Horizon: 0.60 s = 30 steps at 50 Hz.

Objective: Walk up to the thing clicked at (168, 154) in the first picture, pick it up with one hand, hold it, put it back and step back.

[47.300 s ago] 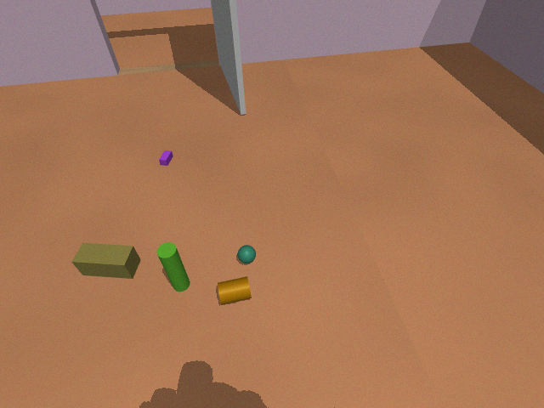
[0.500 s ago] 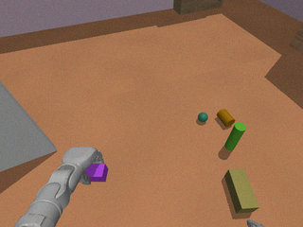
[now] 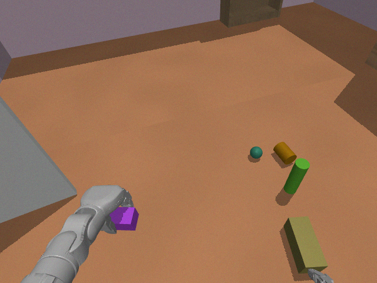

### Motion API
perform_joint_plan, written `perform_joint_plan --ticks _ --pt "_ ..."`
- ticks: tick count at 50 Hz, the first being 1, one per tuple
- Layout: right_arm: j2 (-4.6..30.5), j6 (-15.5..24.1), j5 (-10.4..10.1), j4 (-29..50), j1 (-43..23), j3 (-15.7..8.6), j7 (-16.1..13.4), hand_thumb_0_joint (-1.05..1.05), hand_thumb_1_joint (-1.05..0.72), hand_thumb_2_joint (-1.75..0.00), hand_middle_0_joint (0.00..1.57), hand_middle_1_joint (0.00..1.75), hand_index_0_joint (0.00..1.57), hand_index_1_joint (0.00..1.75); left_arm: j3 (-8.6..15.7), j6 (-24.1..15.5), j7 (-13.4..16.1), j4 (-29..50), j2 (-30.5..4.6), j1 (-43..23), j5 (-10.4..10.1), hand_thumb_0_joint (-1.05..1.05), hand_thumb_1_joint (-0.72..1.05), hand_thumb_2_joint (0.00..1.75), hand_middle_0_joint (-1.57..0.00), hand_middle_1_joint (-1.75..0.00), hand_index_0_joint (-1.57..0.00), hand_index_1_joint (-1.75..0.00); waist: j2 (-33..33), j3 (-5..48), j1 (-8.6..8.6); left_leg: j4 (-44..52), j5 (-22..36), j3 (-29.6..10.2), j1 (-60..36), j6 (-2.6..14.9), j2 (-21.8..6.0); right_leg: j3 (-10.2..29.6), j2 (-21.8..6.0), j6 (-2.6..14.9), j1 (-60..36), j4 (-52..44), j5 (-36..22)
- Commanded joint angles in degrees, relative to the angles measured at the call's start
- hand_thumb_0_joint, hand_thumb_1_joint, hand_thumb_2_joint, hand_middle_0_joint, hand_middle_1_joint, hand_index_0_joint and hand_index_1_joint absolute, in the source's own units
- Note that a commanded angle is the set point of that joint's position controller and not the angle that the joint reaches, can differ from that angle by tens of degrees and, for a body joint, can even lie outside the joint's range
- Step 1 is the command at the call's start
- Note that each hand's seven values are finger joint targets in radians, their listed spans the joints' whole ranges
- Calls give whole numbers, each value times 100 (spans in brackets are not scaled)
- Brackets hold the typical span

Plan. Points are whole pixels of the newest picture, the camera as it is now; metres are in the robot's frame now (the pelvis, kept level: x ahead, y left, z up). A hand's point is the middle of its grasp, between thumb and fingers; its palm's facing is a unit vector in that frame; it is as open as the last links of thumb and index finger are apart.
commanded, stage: hold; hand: left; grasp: from above
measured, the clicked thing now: (118, 218) +0.31 +0.21 -0.07
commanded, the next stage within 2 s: crouch in 1.10 s
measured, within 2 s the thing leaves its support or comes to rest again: neither
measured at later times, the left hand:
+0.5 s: hand (106, 222) +0.28 +0.22 -0.02, palm faces -0.46 -0.02 -0.89, open 7.0 cm
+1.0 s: hand (104, 217) +0.29 +0.22 -0.02, palm faces -0.46 -0.03 -0.89, open 7.0 cm
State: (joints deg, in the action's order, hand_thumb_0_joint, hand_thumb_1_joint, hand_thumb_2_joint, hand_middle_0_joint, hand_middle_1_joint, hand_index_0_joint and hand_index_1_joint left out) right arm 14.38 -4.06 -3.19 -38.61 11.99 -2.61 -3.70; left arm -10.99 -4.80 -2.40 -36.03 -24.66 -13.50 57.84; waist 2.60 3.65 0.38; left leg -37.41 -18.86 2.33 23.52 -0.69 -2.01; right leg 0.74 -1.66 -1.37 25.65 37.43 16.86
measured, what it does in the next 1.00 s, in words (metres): stands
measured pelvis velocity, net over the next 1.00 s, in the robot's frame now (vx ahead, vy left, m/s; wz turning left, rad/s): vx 0.00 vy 0.00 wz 0.00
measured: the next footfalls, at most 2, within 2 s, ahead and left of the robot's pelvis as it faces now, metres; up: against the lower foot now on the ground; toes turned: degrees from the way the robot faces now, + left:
none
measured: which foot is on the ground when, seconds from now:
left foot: down 0.00-1.00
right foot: down 0.00-1.00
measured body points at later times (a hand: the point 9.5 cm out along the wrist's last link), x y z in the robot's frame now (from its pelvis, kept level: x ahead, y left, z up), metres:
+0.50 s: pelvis -0.01 +0.00 +0.01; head +0.00 -0.03 +0.46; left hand +0.30 +0.22 +0.03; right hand +0.14 -0.26 -0.11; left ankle +0.00 +0.13 -0.72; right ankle +0.02 -0.13 -0.72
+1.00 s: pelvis +0.00 +0.00 +0.01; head +0.02 -0.02 +0.46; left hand +0.31 +0.22 +0.03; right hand +0.15 -0.25 -0.10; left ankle +0.00 +0.13 -0.72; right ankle +0.02 -0.13 -0.72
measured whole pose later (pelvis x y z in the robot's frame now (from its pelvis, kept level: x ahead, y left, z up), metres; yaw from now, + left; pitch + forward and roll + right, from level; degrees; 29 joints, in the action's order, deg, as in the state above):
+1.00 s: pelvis +0.00 +0.00 +0.01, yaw +0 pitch +2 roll +0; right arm 14.0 -5.6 -3.9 -38.0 10.1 -1.6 -4.5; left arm -11.4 -5.5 -4.3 -32.8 -25.3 -12.0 56.9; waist 2.7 0.7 -0.7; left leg -29.0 -15.3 2.8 15.3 -0.6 -1.7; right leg 1.0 -1.8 -1.4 17.8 29.6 13.5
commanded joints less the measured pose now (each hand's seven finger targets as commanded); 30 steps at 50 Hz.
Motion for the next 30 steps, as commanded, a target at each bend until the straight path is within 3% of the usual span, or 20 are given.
perform_joint_plan --ticks 1,14,19,22,26,30 --pt "765 177 -12 797 -337 -201 -91 0 -90 -90 20 30 20 30 617 -40 137 1099 -1216 -1648 -110 0 83 26 -117 -17 -119 -15 -174 1326 5 526 1400 -14 -752 157 295 -54 307 162 -651 -561 -1098" --pt "721 170 -23 856 -542 -150 -119 0 -90 -90 20 30 20 30 677 -17 147 1268 -1268 -1711 -78 0 83 23 -116 -18 -119 -15 -142 1208 -65 777 1144 19 -915 159 304 -31 290 157 -805 -822 -819" --pt "708 174 -34 907 -627 -119 -131 0 -90 -90 20 30 20 30 640 -36 61 1394 -1220 -1655 -191 0 85 23 -117 -20 -120 -17 -237 1062 -53 908 947 16 -956 176 299 -18 285 144 -834 -973 -636" --pt "695 179 -43 928 -662 -107 -141 0 -91 -90 20 30 20 30 580 -41 11 1439 -1209 -1583 -154 0 84 25 -117 -21 -120 -18 -226 1089 -71 943 1052 32 -1043 183 312 0 266 146 -912 -1006 -733" --pt "685 186 -46 924 -713 -93 -149 0 -91 -90 20 30 20 30 721 -64 11 1509 -1312 -1604 -196 0 85 22 -117 -21 -120 -17 -216 1026 -111 1004 980 38 -1083 183 330 -1 257 135 -1002 -1097 -660" --pt "684 180 -46 906 -702 -75 -161 0 -91 -90 20 30 20 30 645 -69 12 1565 -1271 -1708 -188 0 88 24 -119 -22 -122 -19 -226 1004 -62 1059 1038 23 -1176 179 310 -10 267 136 -974 -1132 -726"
